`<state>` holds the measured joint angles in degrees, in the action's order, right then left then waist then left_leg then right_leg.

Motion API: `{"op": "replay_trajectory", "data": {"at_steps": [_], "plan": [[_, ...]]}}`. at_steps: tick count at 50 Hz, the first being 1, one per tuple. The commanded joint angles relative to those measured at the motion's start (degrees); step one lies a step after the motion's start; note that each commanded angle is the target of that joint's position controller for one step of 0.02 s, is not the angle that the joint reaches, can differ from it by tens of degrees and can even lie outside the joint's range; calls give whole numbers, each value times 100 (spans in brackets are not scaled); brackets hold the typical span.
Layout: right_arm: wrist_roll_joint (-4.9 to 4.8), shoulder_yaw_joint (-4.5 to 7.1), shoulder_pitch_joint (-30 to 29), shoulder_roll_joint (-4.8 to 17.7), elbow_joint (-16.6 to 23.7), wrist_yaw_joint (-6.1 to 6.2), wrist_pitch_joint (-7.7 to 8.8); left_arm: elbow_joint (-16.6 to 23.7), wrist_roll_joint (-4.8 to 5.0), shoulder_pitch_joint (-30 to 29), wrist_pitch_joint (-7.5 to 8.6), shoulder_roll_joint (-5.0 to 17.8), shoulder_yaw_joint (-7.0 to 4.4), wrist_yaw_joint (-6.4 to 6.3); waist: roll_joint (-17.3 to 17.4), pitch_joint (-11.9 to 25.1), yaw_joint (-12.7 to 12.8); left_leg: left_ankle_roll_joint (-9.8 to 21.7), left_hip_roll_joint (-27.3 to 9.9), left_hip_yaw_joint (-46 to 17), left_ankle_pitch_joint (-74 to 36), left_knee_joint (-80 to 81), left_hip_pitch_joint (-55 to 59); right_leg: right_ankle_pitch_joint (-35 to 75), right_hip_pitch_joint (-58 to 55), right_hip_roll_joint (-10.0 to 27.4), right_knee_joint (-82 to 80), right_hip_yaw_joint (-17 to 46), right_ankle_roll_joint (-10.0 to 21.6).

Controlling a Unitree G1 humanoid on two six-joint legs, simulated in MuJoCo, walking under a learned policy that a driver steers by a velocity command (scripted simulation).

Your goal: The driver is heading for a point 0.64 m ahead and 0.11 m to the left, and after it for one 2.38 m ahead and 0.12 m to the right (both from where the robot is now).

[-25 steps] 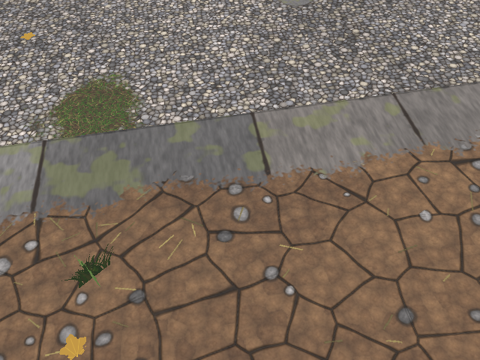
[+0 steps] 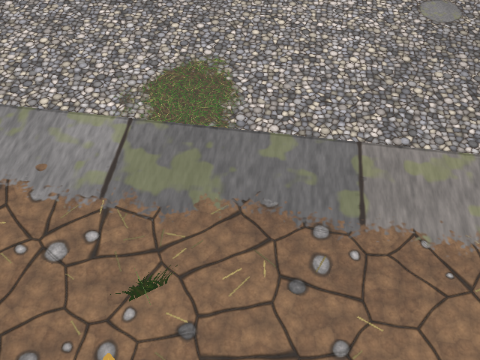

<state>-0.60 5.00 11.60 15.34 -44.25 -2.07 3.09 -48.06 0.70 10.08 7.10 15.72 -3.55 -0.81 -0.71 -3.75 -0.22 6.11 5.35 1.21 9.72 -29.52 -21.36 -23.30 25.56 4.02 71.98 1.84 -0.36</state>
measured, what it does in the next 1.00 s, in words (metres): walks ahead, turning left: right foot, then left foot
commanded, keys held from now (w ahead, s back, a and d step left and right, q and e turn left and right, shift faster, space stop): q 0.46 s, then no key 0.54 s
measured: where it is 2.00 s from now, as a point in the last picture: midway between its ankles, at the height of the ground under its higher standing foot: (196, 327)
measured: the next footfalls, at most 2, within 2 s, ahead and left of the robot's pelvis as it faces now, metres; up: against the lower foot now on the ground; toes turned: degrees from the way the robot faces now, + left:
right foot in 0.34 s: +0.31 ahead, -0.10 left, +0.00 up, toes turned +18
left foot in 0.74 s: +0.14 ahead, +0.11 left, +0.00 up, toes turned +21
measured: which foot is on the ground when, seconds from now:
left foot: down 0.00-0.34, up 0.36-0.72, down 0.74-1.00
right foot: up 0.00-0.32, down 0.34-0.74, up 0.76-0.98, down 1.00-1.00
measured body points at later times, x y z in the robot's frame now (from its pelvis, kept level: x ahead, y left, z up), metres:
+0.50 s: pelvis +0.16 -0.04 +0.00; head +0.20 -0.03 +0.45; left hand +0.25 +0.27 -0.08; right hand +0.38 -0.27 -0.10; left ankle +0.06 +0.07 -0.64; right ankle +0.27 -0.11 -0.73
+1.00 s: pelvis +0.15 +0.00 +0.00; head +0.15 +0.02 +0.45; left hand +0.15 +0.30 -0.12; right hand +0.39 -0.16 -0.10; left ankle +0.11 +0.10 -0.73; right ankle +0.20 -0.14 -0.73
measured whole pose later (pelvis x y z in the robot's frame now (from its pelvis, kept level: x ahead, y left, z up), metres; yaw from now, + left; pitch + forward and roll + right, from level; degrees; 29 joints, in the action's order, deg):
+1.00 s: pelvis +0.15 +0.00 +0.00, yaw +23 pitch +1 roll +1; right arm 0.6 1.0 9.9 11.1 -41.3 0.3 0.3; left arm -45.8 -0.4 10.8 -0.6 15.7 -2.7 -0.8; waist -2.5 0.1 1.1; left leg 1.8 2.6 -0.8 15.9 -29.9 -14.5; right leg -14.6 14.5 3.2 30.9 1.1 -3.5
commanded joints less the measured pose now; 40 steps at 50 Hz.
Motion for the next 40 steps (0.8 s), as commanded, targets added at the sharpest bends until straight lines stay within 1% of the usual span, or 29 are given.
{"op": "replay_trajectory", "data": {"at_steps": [1,3,4,6,8,10,12,14,15,16,17,18,19,20,21,22,23,24,25,27,29,31,33,35,36,37,38,39,40], "plan": [[28,138,-126,659,508,79,100,420,-123,307,-78,636,-205,-54,53,837,258,1094,-1535,-1743,-3610,1196,1058,308,778,252,-431,194,-129],[38,198,24,875,490,165,84,539,-179,164,-186,449,-157,-94,154,842,260,1050,-1328,-1397,-4274,1148,777,696,731,60,-1019,67,-259],[22,214,93,927,482,212,50,613,-186,16,-218,401,-136,-111,242,860,224,986,-1229,-1298,-4362,1089,741,930,757,-47,-1394,30,-306],[-48,213,181,914,486,297,-64,745,-179,-327,-256,332,-91,-107,432,960,113,772,-1058,-1214,-4064,936,756,1486,691,-215,-2160,30,-355],[-89,210,261,899,509,376,-179,854,-135,-672,-277,333,-62,-63,612,1057,-38,560,-1011,-1348,-3564,802,854,2013,578,-368,-2833,73,-354],[-78,208,333,904,526,434,-267,960,-103,-969,-292,378,-55,-10,684,1055,-155,452,-1066,-1622,-3053,652,990,2163,541,-479,-3290,143,-357],[-55,205,359,893,561,466,-332,1046,-101,-1135,-284,453,-68,30,723,998,-204,446,-1157,-2005,-2701,434,1182,1942,561,-555,-3605,260,-333],[-50,193,247,862,656,487,-361,1072,-113,-1039,-232,589,-120,58,808,966,-122,414,-1191,-2442,-2341,180,1354,1622,386,-602,-4010,377,-230],[-58,184,126,849,722,492,-360,1061,-114,-903,-193,629,-145,64,887,951,-25,359,-1136,-2603,-2164,31,1382,1647,148,-610,-4317,373,-148],[-75,161,-55,815,803,490,-356,1019,-125,-657,-143,644,-166,61,886,971,177,217,-942,-2600,-1905,-246,1276,2257,-381,-550,-4907,300,-21],[-15,89,-82,604,938,476,-333,1011,-215,-355,-114,879,-225,22,575,1318,247,-9,-604,-2367,-1290,-993,831,3438,-1430,96,-4972,690,256],[84,8,436,287,986,467,-301,1080,-331,-192,-167,1182,-268,-45,-677,1731,-27,-365,154,-1603,1543,-2307,-312,6035,-2805,1371,-4660,1855,962],[-10,46,1006,595,990,433,-300,950,-346,148,-267,1050,-263,-36,-1838,2237,-178,-639,315,-1259,3345,-3538,-1211,5866,-3338,2424,-4872,3454,1931],[-24,190,1094,1110,791,408,-348,1114,-183,-77,-311,704,-183,-26,-1052,1932,-135,-849,-61,-1324,2997,-4265,-1416,4958,-3010,2196,-4899,3159,1884],[-50,244,679,1217,776,415,-448,1186,-165,-229,-376,486,-125,-40,-595,1515,-30,-994,-210,-1093,2534,-4589,-1559,4319,-2625,1752,-4876,2289,1580],[-58,243,508,1118,776,436,-556,1227,-171,-400,-443,446,-92,-44,-337,1241,-50,-1072,-324,-976,2214,-4621,-1549,3713,-2163,1418,-5015,1780,1399],[-55,235,390,1030,849,446,-628,1237,-170,-546,-496,501,-94,-64,-383,1028,-87,-1100,-440,-886,1920,-4553,-1467,3202,-1765,1250,-5176,1495,1338],[-71,172,365,809,882,427,-661,1224,-211,-598,-539,582,-105,-71,-480,876,-107,-1099,-425,-679,1717,-4340,-1170,2984,-1328,971,-5353,1112,1280],[-81,119,379,617,908,418,-660,1203,-233,-602,-566,602,-113,-73,-613,845,-115,-1097,-393,-536,1624,-4016,-985,2865,-1188,810,-5452,846,1276],[-48,48,304,452,962,420,-623,1168,-219,-552,-592,639,-127,-76,-780,977,-58,-1095,-415,-386,1676,-3317,-757,3000,-1299,831,-5487,649,1394],[19,-14,167,393,1011,402,-585,1135,-174,-540,-609,720,-154,-66,-832,1149,15,-1026,-543,-339,1634,-2556,-408,2988,-1393,959,-5455,593,1469],[28,-33,90,444,1020,358,-564,1079,-125,-463,-636,823,-181,-49,-939,1216,102,-938,-587,-251,1442,-1926,-89,2687,-1424,1063,-5463,645,1495],[27,-23,129,515,983,305,-558,1013,-72,-370,-671,878,-179,-34,-986,1165,121,-810,-550,-144,1240,-1273,214,2131,-1388,1103,-5430,718,1452],[49,-23,413,456,829,242,-539,947,13,-399,-712,846,-142,-23,-915,1052,-79,-571,-416,76,469,-27,917,1705,-1040,980,-5213,587,1223],[84,-15,470,509,801,227,-536,823,50,-154,-714,734,-105,-10,-819,987,-93,-399,-407,-3,217,501,1341,1370,-740,827,-5072,473,910],[165,14,525,759,859,252,-533,791,-29,7,-685,459,-14,34,-146,1022,-12,-115,-1137,-975,-4,905,1810,715,-224,489,-4404,117,401],[197,52,144,1117,975,297,-557,932,-226,121,-610,101,87,95,1337,872,361,473,-2187,-2072,-622,1035,1527,-226,316,-197,-3737,-611,-103],[331,13,79,927,1006,268,-474,1011,-189,-430,-598,468,-6,31,1363,706,-110,897,-2408,-2336,-4,1419,618,-640,43,-144,-3145,-180,-177],[381,-58,-171,735,989,257,-359,983,-98,-495,-621,627,-75,8,1165,484,6,790,-2166,-2109,221,1478,477,-449,-18,-89,-2800,-28,-167]]}}
Keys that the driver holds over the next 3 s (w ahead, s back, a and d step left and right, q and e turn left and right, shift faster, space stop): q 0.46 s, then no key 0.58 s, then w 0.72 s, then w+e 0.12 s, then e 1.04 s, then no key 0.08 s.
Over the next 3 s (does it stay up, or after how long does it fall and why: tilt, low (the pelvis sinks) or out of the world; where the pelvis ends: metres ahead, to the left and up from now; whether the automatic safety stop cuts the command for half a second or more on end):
stays up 0.60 0.22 0.01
